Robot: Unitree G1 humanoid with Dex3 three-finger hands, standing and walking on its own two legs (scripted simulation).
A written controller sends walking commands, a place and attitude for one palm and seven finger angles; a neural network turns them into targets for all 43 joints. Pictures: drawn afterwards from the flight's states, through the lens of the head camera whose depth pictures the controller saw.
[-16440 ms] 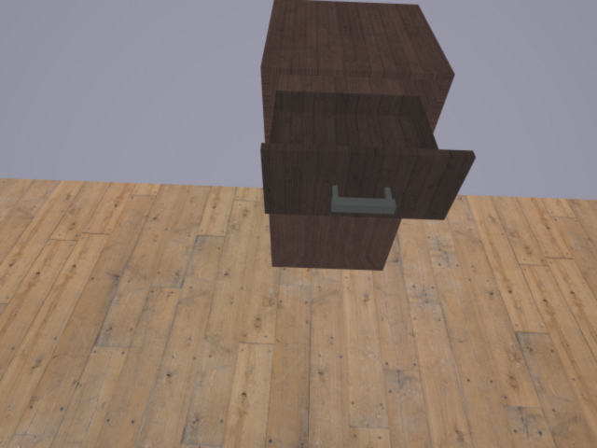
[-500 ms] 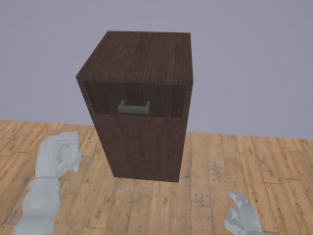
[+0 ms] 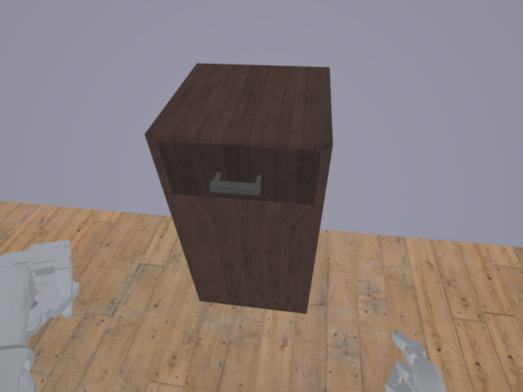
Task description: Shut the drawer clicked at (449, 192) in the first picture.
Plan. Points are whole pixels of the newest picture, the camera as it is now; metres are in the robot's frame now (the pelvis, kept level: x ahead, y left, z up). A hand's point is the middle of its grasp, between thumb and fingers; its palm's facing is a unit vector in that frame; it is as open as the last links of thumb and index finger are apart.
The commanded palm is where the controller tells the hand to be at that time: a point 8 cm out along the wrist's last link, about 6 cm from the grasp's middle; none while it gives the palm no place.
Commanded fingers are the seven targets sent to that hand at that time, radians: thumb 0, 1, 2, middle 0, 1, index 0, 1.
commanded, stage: step back with the hand held close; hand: left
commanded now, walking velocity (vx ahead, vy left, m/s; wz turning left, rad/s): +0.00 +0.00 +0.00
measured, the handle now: (236, 182) +0.60 +0.16 -0.05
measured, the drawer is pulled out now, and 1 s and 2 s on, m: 0.00 0.00 0.00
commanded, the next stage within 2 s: stop stepping back and stand still in 1.42 s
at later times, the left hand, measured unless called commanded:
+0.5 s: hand (69, 293) +0.17 +0.26 +0.15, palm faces +0.27 -0.82 -0.50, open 3.2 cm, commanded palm +0.11 +0.30 +0.17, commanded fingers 0.00 0.90 0.90 -1.40 -1.60 -1.40 -1.60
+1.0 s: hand (13, 365) +0.09 +0.26 +0.16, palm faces +0.38 -0.79 -0.49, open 3.2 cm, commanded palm +0.02 +0.30 +0.17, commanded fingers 0.00 0.90 0.90 -1.40 -1.60 -1.40 -1.60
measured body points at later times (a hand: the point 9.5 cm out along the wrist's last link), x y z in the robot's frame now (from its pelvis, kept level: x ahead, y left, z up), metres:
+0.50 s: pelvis -0.03 +0.02 +0.00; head +0.00 +0.02 +0.45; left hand +0.15 +0.30 +0.18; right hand +0.14 -0.23 -0.08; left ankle -0.01 +0.12 -0.74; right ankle +0.00 -0.14 -0.74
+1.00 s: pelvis -0.10 +0.01 -0.02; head -0.08 +0.03 +0.43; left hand +0.06 +0.30 +0.18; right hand +0.07 -0.23 -0.09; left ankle -0.01 +0.12 -0.74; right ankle +0.00 -0.13 -0.74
